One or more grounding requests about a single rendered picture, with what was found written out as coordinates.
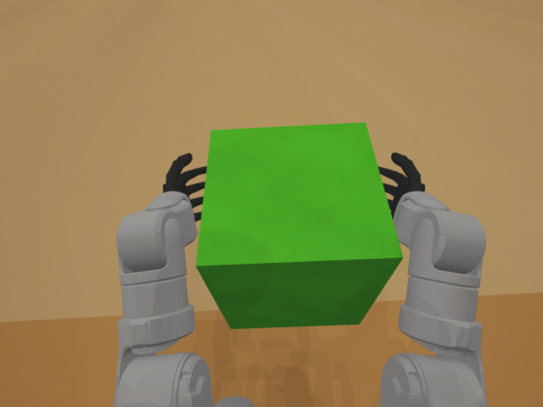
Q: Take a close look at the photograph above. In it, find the left robot forearm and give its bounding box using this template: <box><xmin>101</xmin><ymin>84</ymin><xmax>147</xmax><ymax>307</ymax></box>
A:
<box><xmin>114</xmin><ymin>191</ymin><xmax>198</xmax><ymax>407</ymax></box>

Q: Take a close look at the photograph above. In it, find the right robot forearm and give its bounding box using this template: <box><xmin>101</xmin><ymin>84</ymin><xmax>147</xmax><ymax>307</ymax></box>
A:
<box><xmin>393</xmin><ymin>191</ymin><xmax>487</xmax><ymax>407</ymax></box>

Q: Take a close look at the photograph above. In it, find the robot right upper arm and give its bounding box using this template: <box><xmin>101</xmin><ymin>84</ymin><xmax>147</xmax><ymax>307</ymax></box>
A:
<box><xmin>380</xmin><ymin>353</ymin><xmax>486</xmax><ymax>407</ymax></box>

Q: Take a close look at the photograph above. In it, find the carton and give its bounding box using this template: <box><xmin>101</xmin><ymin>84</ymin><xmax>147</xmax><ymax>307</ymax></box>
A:
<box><xmin>196</xmin><ymin>122</ymin><xmax>403</xmax><ymax>329</ymax></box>

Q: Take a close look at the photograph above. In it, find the robot left upper arm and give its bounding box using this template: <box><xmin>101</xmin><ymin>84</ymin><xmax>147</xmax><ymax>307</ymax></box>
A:
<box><xmin>115</xmin><ymin>352</ymin><xmax>214</xmax><ymax>407</ymax></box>

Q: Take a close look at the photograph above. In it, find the right robot hand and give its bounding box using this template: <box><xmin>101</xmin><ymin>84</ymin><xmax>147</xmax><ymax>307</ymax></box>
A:
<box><xmin>378</xmin><ymin>153</ymin><xmax>425</xmax><ymax>219</ymax></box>

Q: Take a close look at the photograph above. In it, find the left robot hand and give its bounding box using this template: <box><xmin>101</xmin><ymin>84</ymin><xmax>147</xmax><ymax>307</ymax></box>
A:
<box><xmin>163</xmin><ymin>153</ymin><xmax>207</xmax><ymax>222</ymax></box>

